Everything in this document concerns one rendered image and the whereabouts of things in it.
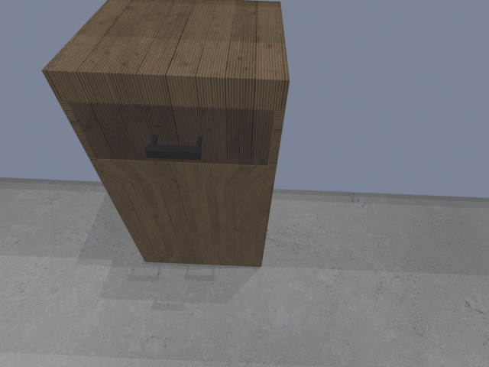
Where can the cabinet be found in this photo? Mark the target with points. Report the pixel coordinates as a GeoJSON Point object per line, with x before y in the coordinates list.
{"type": "Point", "coordinates": [202, 53]}

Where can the handle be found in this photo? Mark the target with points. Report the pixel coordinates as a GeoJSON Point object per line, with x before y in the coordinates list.
{"type": "Point", "coordinates": [186, 152]}

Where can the drawer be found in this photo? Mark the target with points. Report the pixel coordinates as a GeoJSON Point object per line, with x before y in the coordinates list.
{"type": "Point", "coordinates": [229, 136]}

